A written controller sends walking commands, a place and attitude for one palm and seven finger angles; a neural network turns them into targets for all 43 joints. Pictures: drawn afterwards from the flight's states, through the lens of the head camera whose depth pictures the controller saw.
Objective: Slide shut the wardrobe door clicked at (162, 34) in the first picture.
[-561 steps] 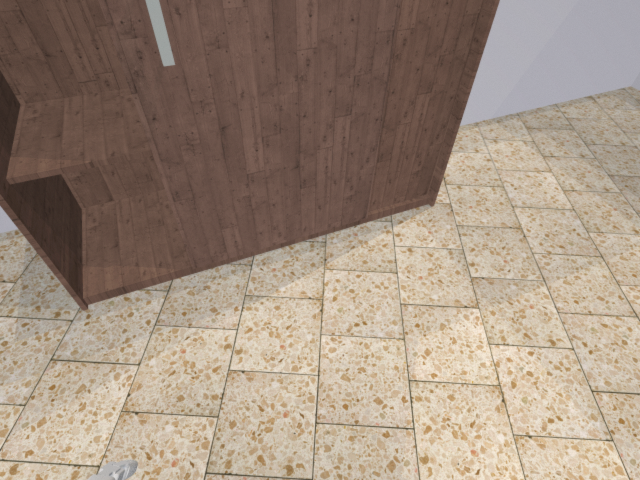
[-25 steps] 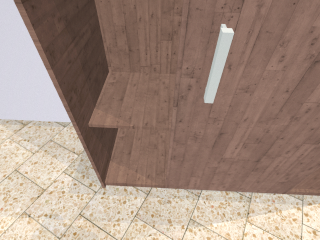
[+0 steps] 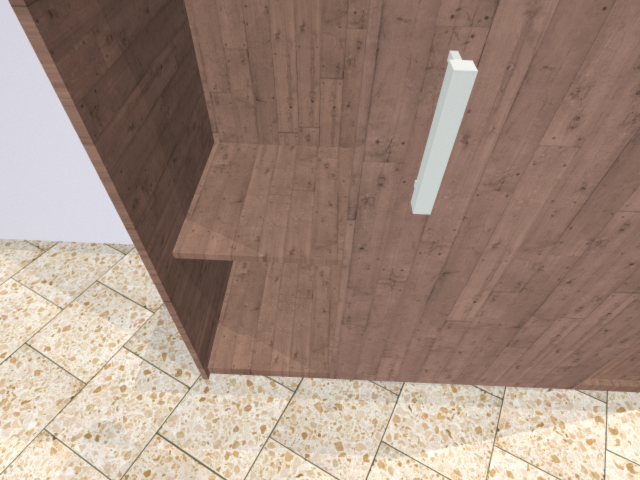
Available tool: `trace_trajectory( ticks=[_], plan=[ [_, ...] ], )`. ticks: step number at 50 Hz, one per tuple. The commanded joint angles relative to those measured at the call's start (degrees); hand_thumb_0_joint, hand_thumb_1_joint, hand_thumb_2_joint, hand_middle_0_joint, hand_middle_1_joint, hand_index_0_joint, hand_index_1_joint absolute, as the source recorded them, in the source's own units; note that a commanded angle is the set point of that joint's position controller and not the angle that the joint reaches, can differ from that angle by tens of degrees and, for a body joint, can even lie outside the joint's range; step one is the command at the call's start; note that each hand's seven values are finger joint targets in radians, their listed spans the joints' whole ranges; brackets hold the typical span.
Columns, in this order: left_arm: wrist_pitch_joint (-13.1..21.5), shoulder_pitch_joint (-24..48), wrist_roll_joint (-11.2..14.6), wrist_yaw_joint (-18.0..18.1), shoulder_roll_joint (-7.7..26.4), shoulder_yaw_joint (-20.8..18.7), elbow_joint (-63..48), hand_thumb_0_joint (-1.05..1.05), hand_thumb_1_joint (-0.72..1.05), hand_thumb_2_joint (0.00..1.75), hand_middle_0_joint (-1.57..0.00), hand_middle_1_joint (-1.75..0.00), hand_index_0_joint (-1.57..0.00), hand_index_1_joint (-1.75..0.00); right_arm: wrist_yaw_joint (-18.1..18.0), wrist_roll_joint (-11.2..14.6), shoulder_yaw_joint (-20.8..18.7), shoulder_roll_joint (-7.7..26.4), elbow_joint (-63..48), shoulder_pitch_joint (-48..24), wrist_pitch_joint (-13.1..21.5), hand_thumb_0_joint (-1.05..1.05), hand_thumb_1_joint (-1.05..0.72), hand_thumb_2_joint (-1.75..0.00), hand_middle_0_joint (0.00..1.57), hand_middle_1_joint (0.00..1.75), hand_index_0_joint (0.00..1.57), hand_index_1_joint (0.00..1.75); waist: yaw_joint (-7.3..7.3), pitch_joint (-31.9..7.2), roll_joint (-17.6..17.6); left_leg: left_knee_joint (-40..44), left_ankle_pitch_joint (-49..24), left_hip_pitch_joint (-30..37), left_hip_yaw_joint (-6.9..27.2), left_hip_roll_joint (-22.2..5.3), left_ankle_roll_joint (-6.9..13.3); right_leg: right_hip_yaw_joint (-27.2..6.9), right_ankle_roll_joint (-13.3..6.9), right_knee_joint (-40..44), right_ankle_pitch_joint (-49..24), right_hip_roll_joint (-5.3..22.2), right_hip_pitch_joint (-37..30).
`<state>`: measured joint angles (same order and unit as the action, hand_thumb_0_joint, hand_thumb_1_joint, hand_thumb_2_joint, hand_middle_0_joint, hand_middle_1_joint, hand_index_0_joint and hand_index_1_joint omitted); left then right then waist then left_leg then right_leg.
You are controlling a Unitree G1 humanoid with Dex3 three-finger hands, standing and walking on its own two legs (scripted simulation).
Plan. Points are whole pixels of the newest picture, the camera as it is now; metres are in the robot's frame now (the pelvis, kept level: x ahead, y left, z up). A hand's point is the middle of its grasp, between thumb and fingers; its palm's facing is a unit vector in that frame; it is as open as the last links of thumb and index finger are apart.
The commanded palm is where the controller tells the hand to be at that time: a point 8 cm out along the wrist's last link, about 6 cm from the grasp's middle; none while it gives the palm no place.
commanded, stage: come to a stop and stand still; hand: right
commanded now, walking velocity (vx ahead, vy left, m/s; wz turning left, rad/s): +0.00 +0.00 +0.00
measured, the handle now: (435, 139) +0.51 -0.12 +0.18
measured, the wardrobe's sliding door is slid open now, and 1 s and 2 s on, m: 0.39 0.39 0.39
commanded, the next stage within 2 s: look again from close up in 0.32 s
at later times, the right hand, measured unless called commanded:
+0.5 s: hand out of the picture +0.00 -0.18 -0.18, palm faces +0.03 +0.97 -0.24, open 7.4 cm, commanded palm none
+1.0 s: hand out of the picture -0.02 -0.18 -0.18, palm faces +0.01 +0.98 -0.20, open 7.4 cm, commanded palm none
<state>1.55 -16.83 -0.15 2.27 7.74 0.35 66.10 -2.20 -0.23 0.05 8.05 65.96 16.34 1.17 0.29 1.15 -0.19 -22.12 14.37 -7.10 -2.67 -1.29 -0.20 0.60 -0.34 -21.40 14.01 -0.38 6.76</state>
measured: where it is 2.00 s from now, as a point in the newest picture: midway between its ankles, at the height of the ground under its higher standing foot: outside the picture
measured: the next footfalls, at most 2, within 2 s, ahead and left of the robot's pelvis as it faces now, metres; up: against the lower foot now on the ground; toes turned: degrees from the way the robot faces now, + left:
right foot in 2.00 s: +0.12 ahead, -0.09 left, +0.00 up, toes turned -4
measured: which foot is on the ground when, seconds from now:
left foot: down 0.00-1.00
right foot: down 0.00-1.00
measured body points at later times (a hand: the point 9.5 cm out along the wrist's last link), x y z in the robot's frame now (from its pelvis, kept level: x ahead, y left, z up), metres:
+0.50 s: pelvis -0.01 +0.00 +0.00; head +0.01 +0.01 +0.45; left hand +0.02 +0.24 -0.16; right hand +0.00 -0.23 -0.16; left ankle -0.03 +0.12 -0.74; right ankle -0.03 -0.11 -0.74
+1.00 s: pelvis -0.02 -0.01 -0.01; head -0.01 +0.00 +0.44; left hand -0.03 +0.21 -0.17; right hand -0.02 -0.23 -0.16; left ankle -0.03 +0.12 -0.74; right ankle -0.03 -0.11 -0.74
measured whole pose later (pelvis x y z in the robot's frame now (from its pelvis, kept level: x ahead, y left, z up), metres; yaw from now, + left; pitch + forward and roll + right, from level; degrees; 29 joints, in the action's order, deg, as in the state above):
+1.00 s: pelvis -0.02 -0.01 -0.01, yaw +1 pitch -1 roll -1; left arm 1.3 -17.8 -0.4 1.3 8.8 1.5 63.9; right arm -1.4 -0.4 0.9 8.8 63.4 16.3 0.3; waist 0.3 1.4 -0.6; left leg -28.9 16.3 -11.9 -1.6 -2.3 -0.7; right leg 1.9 -1.2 -26.9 15.6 -1.1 10.7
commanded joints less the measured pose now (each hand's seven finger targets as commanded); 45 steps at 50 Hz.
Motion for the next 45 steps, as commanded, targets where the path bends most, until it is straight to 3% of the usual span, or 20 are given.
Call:
trace_trajectory(
  ticks=[1,20,21,22,23,24,25,27,29,35,40,45],
  plan=[
    [0.7,-3.5,-0.2,0.5,6.2,-1.0,-1.4,0.0,0.9,0.9,-0.2,-0.3,-0.2,-0.3,-0.3,-0.2,-1.3,6.4,-1.1,3.9,0.7,0.0,-0.9,-0.9,0.2,0.3,0.2,0.3,0.04,1.9,0.4,3.1,-13.6,0.0,4.1,-5.3,1.5,-4.7,-0.9,3.2,-15.5,6.0,0.9],
    [0.5,0.0,-0.3,0.2,9.5,-1.3,-2.2,0.0,0.9,0.9,-0.2,-0.3,-0.2,-0.3,0.1,-0.2,-1.8,9.8,-1.6,1.3,1.0,0.0,-0.9,-0.9,0.2,0.3,0.2,0.3,0.1,2.4,0.3,4.9,-13.8,1.2,4.4,-5.8,1.9,-5.1,-0.7,4.1,-14.1,6.0,0.6],
    [1.0,4.2,0.0,-0.8,8.3,-0.9,-6.0,0.0,0.9,0.9,-0.2,-0.3,-0.2,-0.3,-2.4,-1.3,-0.9,7.3,-1.0,6.1,2.3,0.0,-0.9,-0.9,0.2,0.3,0.2,0.3,1.77,4.5,3.2,1.4,-38.1,-1.6,7.2,-8.7,0.1,-0.4,0.6,-9.5,-14.6,5.9,6.5],
    [0.2,-0.1,-0.3,-1.0,5.4,-0.7,-7.7,0.0,0.9,0.9,-0.2,-0.3,-0.2,-0.3,-2.0,-0.8,-1.3,10.2,-3.5,4.3,2.4,0.0,-0.9,-0.9,0.2,0.3,0.2,0.3,-1.59,0.4,3.7,-0.4,-35.9,0.7,8.0,-10.6,2.3,-2.2,-0.1,-7.4,-1.2,4.1,6.5],
    [0.2,-0.7,-0.5,-0.9,5.7,-0.8,-7.3,0.0,0.9,0.9,-0.2,-0.3,-0.2,-0.3,-1.4,-0.5,-0.8,9.4,-4.1,2.4,2.4,0.0,-0.9,-0.9,0.2,0.3,0.2,0.3,-1.52,0.6,-1.2,-1.8,-32.7,-0.1,7.0,-9.6,3.1,-2.0,-0.3,-4.9,-1.8,3.8,6.1],
    [0.2,-1.6,-0.7,-1.1,6.2,-0.7,-7.4,0.0,0.9,0.9,-0.2,-0.3,-0.2,-0.3,-1.0,-0.4,-0.9,9.8,-4.7,1.6,2.2,0.0,-0.9,-0.9,0.2,0.3,0.2,0.3,-1.46,-1.2,-4.4,-2.8,-24.0,-0.1,4.5,-7.7,3.5,-1.6,-0.8,-4.3,-5.9,4.2,6.1],
    [0.3,-2.0,-0.8,-1.1,6.8,-0.5,-7.7,0.0,0.9,0.9,-0.2,-0.3,-0.2,-0.3,-0.7,-0.3,-0.8,8.8,-5.1,2.2,1.8,0.0,-0.9,-0.9,0.2,0.3,0.2,0.3,-1.13,-3.0,-4.4,-3.3,-16.0,-0.4,4.2,-6.1,3.5,-2.7,-1.0,-4.5,-8.7,5.0,5.3],
    [0.5,-1.5,-0.7,-0.8,7.6,-0.4,-8.2,0.0,0.9,0.9,-0.2,-0.3,-0.2,-0.3,-0.5,-0.3,-0.6,8.2,-5.3,2.3,1.3,0.0,-0.9,-0.9,0.2,0.3,0.2,0.3,-0.78,-3.4,-3.5,-4.0,-12.2,-1.0,3.8,-4.9,3.1,-3.5,-1.4,-4.6,-13.8,5.9,4.3],
    [0.3,-0.9,-0.7,-0.8,7.9,-0.4,-8.6,0.0,0.9,0.9,-0.2,-0.3,-0.2,-0.3,-0.1,-0.4,-0.5,8.0,-5.5,1.6,0.8,0.0,-0.9,-0.9,0.2,0.3,0.2,0.3,-0.43,-0.4,-0.1,-3.5,-7.5,-2.4,3.6,-4.3,2.8,-4.1,-1.9,-3.4,-10.8,5.8,6.2],
    [0.3,-0.7,-0.6,-0.9,7.9,-0.2,-7.7,0.0,0.9,0.9,-0.2,-0.3,-0.2,-0.3,0.3,-0.4,-0.3,7.6,-5.5,1.5,0.1,0.0,-0.9,-0.9,0.2,0.3,0.2,0.3,-0.03,5.8,1.8,-1.6,1.0,-6.7,4.5,-3.9,2.2,-4.7,-2.2,0.0,-3.9,4.9,8.6],
    [0.5,-1.4,-0.6,-0.8,7.7,-0.1,-6.4,0.0,0.9,0.9,-0.2,-0.3,-0.2,-0.3,0.4,-0.4,-0.4,7.6,-5.2,2.3,-0.1,0.0,-0.9,-0.9,0.2,0.3,0.2,0.3,0.32,4.8,-0.5,-1.7,1.6,-5.8,4.6,-3.7,2.1,-5.0,-2.4,1.5,-2.4,4.9,8.8],
    [0.8,-2.4,-0.5,-0.7,7.3,0.0,-5.3,0.0,0.9,0.9,-0.2,-0.3,-0.2,-0.3,0.5,-0.4,-0.5,7.3,-4.7,2.6,0.0,0.0,-0.9,-0.9,0.2,0.3,0.2,0.3,0.34,3.4,0.5,-1.7,0.2,-4.9,4.5,-4.0,2.0,-4.7,-2.5,1.5,-3.2,5.0,8.3]
  ],
)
